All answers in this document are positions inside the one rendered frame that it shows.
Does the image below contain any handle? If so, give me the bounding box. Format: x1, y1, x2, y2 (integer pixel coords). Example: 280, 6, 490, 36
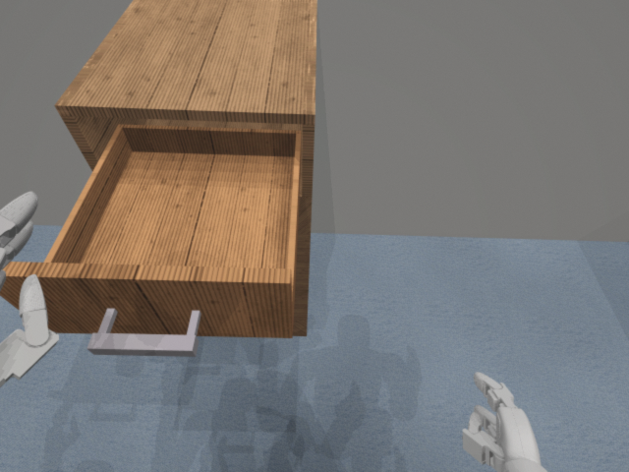
87, 308, 201, 357

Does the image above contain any left robot hand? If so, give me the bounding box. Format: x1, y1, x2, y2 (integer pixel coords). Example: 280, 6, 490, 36
0, 192, 59, 387

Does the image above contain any right robot hand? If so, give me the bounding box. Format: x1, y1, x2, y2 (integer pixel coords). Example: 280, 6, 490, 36
463, 372, 542, 472

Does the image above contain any cabinet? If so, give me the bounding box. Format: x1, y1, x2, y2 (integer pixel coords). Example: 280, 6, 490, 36
54, 0, 317, 336

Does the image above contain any drawer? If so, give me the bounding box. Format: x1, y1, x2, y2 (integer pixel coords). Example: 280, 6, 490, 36
0, 124, 302, 338

